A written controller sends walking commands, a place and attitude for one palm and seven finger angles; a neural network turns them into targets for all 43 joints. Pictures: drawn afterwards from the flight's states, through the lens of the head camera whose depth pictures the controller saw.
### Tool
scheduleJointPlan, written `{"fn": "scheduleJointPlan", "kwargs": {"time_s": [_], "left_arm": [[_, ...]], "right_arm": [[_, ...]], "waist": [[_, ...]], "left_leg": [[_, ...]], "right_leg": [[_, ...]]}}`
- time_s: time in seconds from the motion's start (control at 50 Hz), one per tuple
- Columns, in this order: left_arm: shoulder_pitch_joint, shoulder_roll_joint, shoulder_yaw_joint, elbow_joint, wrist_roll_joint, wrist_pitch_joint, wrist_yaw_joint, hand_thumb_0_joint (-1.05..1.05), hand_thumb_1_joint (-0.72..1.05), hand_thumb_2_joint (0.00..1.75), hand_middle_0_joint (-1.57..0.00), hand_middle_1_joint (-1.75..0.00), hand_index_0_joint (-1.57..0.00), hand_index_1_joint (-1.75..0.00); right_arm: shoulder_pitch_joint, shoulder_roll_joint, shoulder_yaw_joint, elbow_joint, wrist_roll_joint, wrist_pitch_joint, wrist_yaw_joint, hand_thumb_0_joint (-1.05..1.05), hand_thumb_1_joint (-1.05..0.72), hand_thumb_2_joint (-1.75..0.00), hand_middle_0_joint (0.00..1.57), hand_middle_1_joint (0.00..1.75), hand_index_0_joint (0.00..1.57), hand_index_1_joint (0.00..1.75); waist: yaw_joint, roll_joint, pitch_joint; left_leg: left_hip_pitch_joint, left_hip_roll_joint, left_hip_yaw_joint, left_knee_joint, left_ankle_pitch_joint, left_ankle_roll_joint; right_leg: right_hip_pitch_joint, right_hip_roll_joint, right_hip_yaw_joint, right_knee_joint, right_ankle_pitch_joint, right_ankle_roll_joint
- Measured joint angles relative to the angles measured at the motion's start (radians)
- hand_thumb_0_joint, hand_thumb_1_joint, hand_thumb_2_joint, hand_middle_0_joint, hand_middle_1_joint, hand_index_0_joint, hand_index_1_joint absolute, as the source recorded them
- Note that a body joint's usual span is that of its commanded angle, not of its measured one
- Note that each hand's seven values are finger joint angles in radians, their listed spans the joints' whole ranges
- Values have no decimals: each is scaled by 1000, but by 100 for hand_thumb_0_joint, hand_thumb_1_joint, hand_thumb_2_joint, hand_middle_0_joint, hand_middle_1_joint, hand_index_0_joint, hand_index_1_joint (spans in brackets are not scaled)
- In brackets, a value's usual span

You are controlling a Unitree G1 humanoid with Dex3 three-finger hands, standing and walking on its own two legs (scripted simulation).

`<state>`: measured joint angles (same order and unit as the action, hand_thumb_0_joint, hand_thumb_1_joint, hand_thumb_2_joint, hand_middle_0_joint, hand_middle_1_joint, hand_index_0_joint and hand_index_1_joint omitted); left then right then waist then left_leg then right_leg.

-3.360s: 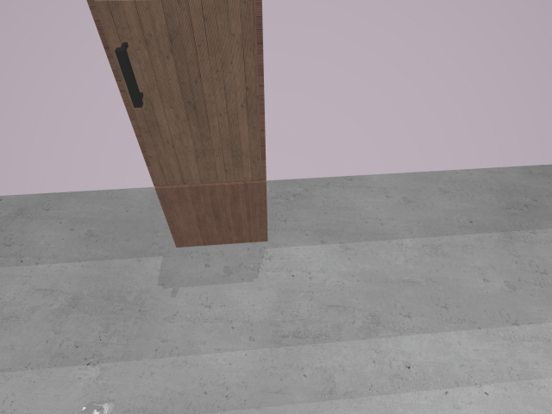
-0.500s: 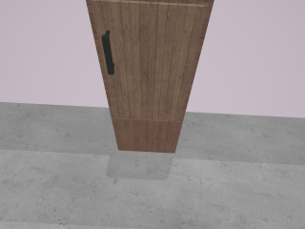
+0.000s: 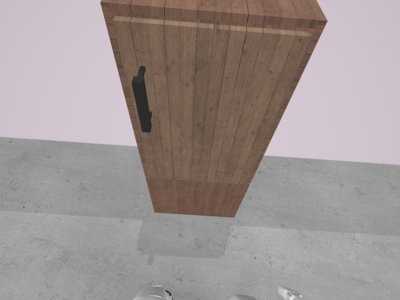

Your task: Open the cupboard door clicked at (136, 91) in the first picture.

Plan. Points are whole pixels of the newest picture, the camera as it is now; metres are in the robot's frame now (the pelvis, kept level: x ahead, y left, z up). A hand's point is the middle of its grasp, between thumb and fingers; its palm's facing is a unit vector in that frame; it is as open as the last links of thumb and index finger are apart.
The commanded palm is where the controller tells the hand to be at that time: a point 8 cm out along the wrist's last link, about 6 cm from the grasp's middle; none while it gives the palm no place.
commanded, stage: come to a stop and stand still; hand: left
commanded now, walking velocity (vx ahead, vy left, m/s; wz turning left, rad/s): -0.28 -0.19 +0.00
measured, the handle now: (144, 101) +0.51 +0.19 +0.07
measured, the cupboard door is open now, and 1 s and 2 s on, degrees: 0 0 0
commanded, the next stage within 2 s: look again from close up in 1.04 s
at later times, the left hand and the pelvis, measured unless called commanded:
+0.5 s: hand out of the picture +0.00 +0.11 -0.14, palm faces +0.06 -0.96 -0.27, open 7.3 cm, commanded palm none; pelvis -0.04 -0.08 +0.01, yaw +0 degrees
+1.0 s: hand out of the picture -0.06 +0.14 -0.17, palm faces +0.06 -0.98 -0.20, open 7.4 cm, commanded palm none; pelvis -0.06 -0.03 +0.01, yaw +0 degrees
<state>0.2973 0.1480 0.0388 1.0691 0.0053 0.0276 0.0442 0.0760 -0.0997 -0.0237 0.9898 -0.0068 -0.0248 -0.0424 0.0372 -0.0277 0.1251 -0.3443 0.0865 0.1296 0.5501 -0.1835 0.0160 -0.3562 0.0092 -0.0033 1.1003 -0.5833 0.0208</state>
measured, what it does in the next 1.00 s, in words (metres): steps on the spot: right foot, then left foot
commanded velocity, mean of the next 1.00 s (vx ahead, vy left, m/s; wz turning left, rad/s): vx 0.02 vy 0.06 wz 0.00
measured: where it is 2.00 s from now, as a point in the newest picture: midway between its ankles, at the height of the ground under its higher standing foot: outside the picture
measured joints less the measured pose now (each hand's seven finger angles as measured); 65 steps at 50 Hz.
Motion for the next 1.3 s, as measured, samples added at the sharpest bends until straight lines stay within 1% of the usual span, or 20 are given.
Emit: {"fn": "scheduleJointPlan", "kwargs": {"time_s": [0.06,0.14,0.2,0.26,0.28,0.34,0.4,0.46,0.52,0.6,0.64,0.7,0.72,0.78,0.84,0.88,0.92,1.02,1.16,1.3], "left_arm": [[-56,31,25,-51,4,18,-6,0,91,90,-20,-30,-20,-30],[-109,74,51,-104,5,33,-16,0,91,90,-20,-30,-20,-30],[-128,87,56,-127,7,36,-21,0,91,90,-20,-30,-20,-30],[-116,84,47,-139,9,17,-26,0,91,90,-20,-30,-19,-30],[-101,88,42,-145,13,5,-27,0,91,90,-20,-30,-19,-30],[-83,41,14,-123,24,3,-27,0,91,90,-20,-30,-19,-30],[-41,2,-2,-109,24,4,-30,0,91,90,-20,-30,-20,-30],[-22,-14,-9,-97,20,3,-31,0,91,90,-20,-30,-20,-30],[-19,-11,-7,-93,20,-6,-24,0,91,90,-20,-30,-20,-30],[-18,1,-3,-86,23,-22,-21,0,91,90,-21,-30,-20,-30],[-17,10,0,-74,23,-22,-20,0,91,90,-21,-30,-20,-30],[-10,22,4,-49,15,-10,-19,0,91,90,-21,-30,-20,-30],[-9,28,6,-38,11,-2,-19,0,91,90,-20,-30,-20,-30],[-5,49,9,-2,9,22,-17,0,91,90,-20,-30,-20,-30],[-4,51,3,21,12,27,-22,0,91,90,-20,-30,-20,-30],[-9,44,-4,29,10,19,-25,0,91,90,-20,-30,-20,-30],[-13,37,-10,31,8,4,-26,0,91,90,-20,-30,-20,-30],[-29,-9,-32,56,7,-20,-23,0,91,90,-20,-30,-20,-30],[-37,9,-43,57,6,-21,-20,1,92,90,-20,-30,-20,-30],[-17,46,-35,-22,10,-31,-20,0,91,90,-20,-30,-20,-30]], "right_arm": [[-23,-9,-15,-15,-3,14,-8,-3,-94,-90,20,30,20,30],[-20,-35,-29,-8,-12,35,-2,-2,-93,-90,20,30,20,30],[-5,-61,-43,-5,-20,47,6,-2,-92,-90,20,30,20,30],[20,-92,-58,-9,-23,63,18,-1,-92,-90,20,30,20,30],[34,-96,-61,-13,-19,69,22,-1,-92,-90,20,30,20,30],[67,-137,-75,-10,-15,95,30,0,-91,-90,20,30,20,30],[112,-154,-74,5,-19,103,41,0,-92,-90,20,30,20,30],[161,-151,-68,17,-19,89,50,0,-92,-90,20,30,19,30],[203,-141,-61,36,-16,86,52,0,-91,-90,20,30,19,30],[219,-126,-50,54,-10,88,46,0,-91,-90,20,30,19,30],[212,-118,-43,54,-5,83,42,0,-91,-90,20,30,19,30],[199,-110,-33,44,0,58,36,0,-91,-90,20,30,19,30],[192,-104,-31,45,-1,48,32,0,-91,-90,20,30,19,30],[177,-67,-15,50,-7,41,27,0,-91,-90,20,30,20,30],[164,-46,-6,59,-11,34,8,0,-93,-90,20,30,20,30],[154,-49,-3,66,-10,29,4,0,-94,-90,20,30,20,30],[146,-49,1,72,-8,23,4,0,-94,-90,20,30,20,30],[141,-74,-6,97,2,20,4,0,-95,-90,20,30,20,30],[177,-58,12,121,-2,23,15,0,-94,-90,20,30,20,30],[245,-88,2,51,-14,13,14,0,-92,-90,20,30,20,30]], "waist": [[-10,3,19],[-13,7,7],[-21,27,-12],[-30,57,-41],[-29,46,-59],[-36,103,-72],[-31,110,-105],[-35,93,-116],[-28,72,-115],[-7,47,-98],[0,36,-90],[2,33,-89],[-2,27,-90],[1,-10,-99],[-3,-18,-113],[-4,-16,-111],[-3,-19,-107],[-21,47,-107],[-34,25,-101],[-53,31,-115]], "left_leg": [[6,11,0,-32,28,-5],[-6,26,-8,-38,46,-23],[-20,40,-21,-23,51,-41],[-52,54,-34,28,39,-62],[-78,44,-32,74,-4,-66],[-137,-1,-127,254,-206,-52],[-153,-55,-144,411,-191,-45],[-127,-74,-127,465,-132,-56],[-68,-76,-111,410,-143,-69],[21,-76,-97,246,-223,-72],[62,-78,-93,147,-230,-67],[151,-69,-86,-56,-117,-52],[161,-70,-85,-79,-118,-29],[172,-83,-65,-70,-120,-7],[196,-88,-53,-107,-100,-2],[203,-95,-45,-117,-93,1],[201,-107,-34,-105,-99,1],[210,-82,-47,-105,-99,-5],[223,-75,-46,-149,-69,-10],[157,-66,-71,-32,-118,-9]], "right_leg": [[-103,-6,25,102,63,14],[-141,-26,37,68,126,25],[-87,-46,16,-82,127,18],[27,-59,-18,-328,183,8],[63,-75,-10,-426,198,-1],[48,-61,-26,-394,210,-11],[65,-67,-15,-465,260,-13],[87,-75,-15,-548,309,-18],[97,-81,-25,-597,339,-22],[94,-90,-35,-621,359,-19],[86,-94,-38,-619,364,-12],[64,-88,-44,-582,354,7],[52,-89,-44,-558,344,13],[39,-91,-28,-482,229,7],[38,-81,-29,-407,193,1],[63,-79,-34,-436,208,1],[111,-79,-33,-542,295,2],[156,-52,-51,-616,330,-13],[169,-42,-52,-662,361,-20],[129,-41,-75,-584,323,-28]]}}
